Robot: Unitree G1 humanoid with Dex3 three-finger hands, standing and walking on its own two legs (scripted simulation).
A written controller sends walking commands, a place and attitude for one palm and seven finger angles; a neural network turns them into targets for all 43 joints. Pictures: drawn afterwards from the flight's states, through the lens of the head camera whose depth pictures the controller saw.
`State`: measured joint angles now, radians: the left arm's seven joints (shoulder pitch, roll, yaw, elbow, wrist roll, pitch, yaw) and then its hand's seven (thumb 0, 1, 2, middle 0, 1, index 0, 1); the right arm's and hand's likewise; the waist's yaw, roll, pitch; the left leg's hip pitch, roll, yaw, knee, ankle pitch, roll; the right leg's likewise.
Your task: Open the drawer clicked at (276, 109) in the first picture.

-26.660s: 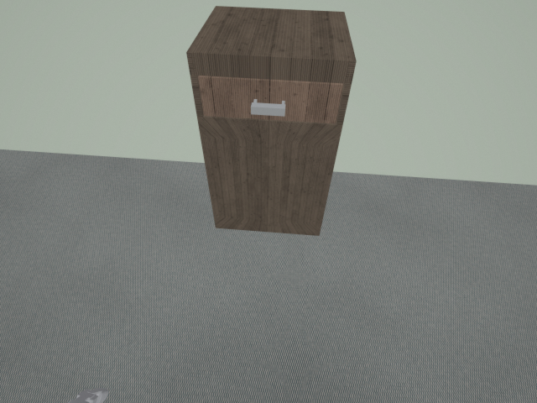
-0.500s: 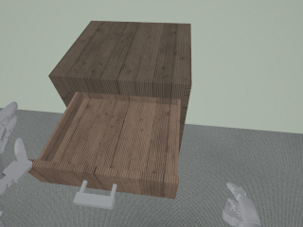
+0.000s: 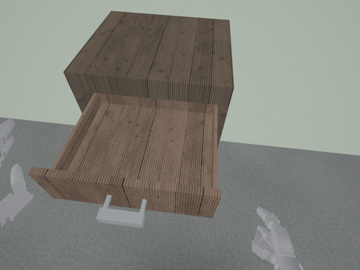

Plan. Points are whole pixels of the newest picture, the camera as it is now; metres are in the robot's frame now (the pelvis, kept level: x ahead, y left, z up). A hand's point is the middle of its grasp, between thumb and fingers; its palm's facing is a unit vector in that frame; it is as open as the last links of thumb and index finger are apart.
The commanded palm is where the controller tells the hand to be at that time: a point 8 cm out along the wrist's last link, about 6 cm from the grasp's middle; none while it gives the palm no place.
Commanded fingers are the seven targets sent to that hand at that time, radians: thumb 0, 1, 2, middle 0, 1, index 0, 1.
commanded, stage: step back with the hand held close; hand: left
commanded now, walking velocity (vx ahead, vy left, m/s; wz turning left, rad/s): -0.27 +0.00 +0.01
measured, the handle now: (123, 209) +0.26 +0.16 -0.06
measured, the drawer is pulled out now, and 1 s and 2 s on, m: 0.30 0.30 0.30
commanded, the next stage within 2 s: stop stepping back and stand still in 0.76 s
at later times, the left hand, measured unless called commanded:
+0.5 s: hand (48, 226) +0.15 +0.20 +0.17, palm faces +0.26 -0.84 -0.48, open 7.4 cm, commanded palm +0.07 +0.25 +0.19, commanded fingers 0.00 0.90 0.90 -0.20 -0.30 -0.20 -0.30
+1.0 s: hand out of the picture -0.02 +0.18 +0.18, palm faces +0.34 -0.83 -0.45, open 7.4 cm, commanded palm -0.08 +0.23 +0.19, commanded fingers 0.00 0.90 0.90 -0.20 -0.30 -0.20 -0.30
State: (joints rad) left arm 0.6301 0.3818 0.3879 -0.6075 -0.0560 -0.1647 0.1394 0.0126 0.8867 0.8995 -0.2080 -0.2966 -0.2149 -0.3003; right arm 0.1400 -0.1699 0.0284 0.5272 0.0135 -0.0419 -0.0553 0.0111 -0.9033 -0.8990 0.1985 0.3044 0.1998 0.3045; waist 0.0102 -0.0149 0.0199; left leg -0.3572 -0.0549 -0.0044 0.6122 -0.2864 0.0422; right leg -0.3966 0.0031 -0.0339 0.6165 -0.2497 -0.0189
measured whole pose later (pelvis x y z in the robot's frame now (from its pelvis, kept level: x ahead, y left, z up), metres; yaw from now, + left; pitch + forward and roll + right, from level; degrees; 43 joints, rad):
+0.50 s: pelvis -0.07 -0.03 +0.01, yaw -2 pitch +6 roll -2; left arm 0.60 0.38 0.39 -0.65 -0.06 -0.23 0.12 0.01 0.89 0.90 -0.20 -0.30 -0.21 -0.30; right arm 0.09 -0.16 0.01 0.59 -0.01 -0.11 -0.03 0.01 -0.90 -0.90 0.20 0.30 0.20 0.30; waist 0.00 0.01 0.06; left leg -0.47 0.08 0.02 0.57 -0.20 -0.03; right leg -0.26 0.03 -0.05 0.49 -0.36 -0.01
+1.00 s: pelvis -0.21 -0.06 +0.00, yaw +0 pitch +1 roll +0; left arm 0.68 0.42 0.39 -0.72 -0.06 -0.17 0.16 0.02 0.89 0.90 -0.21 -0.30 -0.22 -0.30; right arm 0.15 -0.15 0.01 0.55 0.01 -0.09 -0.05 0.01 -0.91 -0.90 0.19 0.30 0.20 0.30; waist 0.00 -0.06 0.04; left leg -0.38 0.04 0.02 0.54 -0.19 -0.02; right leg -0.37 0.00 -0.05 0.76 -0.45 0.03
